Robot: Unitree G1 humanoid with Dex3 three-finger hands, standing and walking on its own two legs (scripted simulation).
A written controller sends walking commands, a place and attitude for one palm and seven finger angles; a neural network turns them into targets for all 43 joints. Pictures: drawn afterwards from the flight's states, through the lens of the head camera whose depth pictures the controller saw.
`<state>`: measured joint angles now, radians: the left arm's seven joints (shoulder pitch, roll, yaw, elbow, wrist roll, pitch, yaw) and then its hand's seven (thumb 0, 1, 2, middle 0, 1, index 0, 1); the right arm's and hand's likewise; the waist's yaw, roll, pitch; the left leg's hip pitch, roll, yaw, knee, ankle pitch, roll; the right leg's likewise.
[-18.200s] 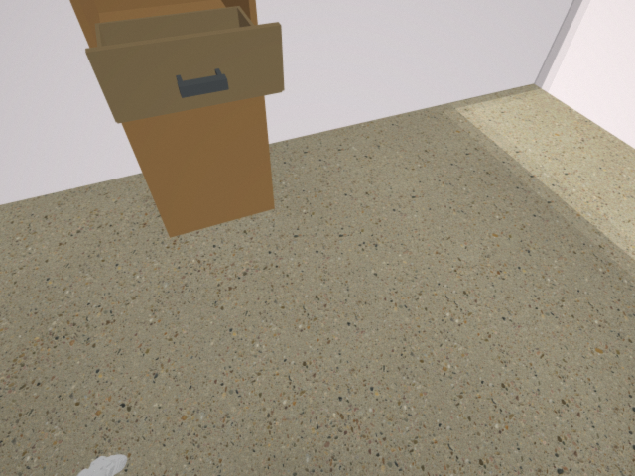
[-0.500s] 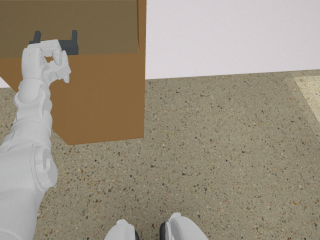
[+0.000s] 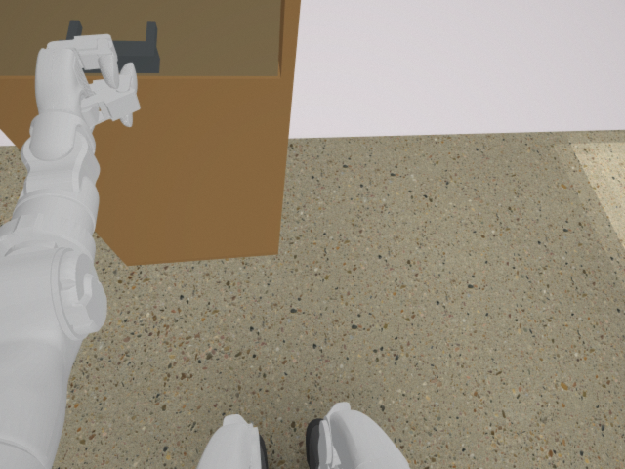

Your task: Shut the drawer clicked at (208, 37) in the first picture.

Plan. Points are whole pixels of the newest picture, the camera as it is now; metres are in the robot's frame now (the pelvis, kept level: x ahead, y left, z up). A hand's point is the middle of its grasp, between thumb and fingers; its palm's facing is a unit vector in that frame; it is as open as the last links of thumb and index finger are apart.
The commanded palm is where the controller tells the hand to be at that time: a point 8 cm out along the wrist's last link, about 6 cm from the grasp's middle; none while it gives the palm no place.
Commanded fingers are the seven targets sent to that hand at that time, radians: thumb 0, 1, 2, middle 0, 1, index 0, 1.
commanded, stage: pull the fist back off the drawer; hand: left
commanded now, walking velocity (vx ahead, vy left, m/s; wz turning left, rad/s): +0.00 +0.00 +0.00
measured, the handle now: (112, 43) +0.63 +0.18 +0.10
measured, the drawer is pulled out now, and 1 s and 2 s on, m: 0.00 0.00 0.00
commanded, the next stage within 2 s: draw the hand back to the body in 0.80 s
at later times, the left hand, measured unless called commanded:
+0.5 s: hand (125, 89) +0.55 +0.16 +0.10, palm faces +0.02 -1.00 -0.04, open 3.2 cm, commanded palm +0.54 +0.19 +0.10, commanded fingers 0.00 0.90 0.90 -1.40 -1.60 -1.40 -1.60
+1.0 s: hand (110, 94) +0.54 +0.17 +0.11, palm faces +0.06 -1.00 -0.03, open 3.2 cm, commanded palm +0.48 +0.21 +0.11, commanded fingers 0.00 0.90 0.90 -1.40 -1.60 -1.40 -1.60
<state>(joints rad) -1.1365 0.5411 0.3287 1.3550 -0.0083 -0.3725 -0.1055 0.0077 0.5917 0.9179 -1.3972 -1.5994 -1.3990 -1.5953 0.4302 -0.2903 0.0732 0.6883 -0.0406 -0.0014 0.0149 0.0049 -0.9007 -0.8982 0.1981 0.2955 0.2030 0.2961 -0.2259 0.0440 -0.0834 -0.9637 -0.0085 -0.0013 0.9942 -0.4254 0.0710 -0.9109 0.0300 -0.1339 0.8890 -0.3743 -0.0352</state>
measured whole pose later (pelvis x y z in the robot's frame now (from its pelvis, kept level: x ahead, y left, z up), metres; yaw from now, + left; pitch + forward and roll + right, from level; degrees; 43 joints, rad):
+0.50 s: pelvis -0.01 +0.00 +0.00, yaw -1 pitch +23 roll -4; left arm -1.13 0.58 0.37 1.35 0.00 -0.36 -0.14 0.02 0.61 0.91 -1.40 -1.60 -1.40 -1.60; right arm 0.46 -0.30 0.08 0.67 -0.04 -0.01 0.02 0.01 -0.90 -0.90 0.20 0.30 0.20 0.30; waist -0.24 0.04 -0.08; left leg -0.97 0.01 0.01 1.00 -0.42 0.07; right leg -0.92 0.04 -0.12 0.89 -0.36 -0.04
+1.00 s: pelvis +0.04 +0.00 +0.02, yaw -3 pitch +19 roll -3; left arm -0.76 0.44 0.41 1.01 -0.09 -0.38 -0.15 0.02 0.84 0.88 -1.40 -1.60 -1.40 -1.60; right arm 0.41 -0.27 0.03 0.60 0.00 0.08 0.03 0.01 -0.90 -0.90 0.20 0.30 0.20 0.30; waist -0.15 0.04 -0.12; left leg -0.76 0.01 0.07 0.88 -0.46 0.06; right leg -0.75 0.06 -0.05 0.81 -0.39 -0.03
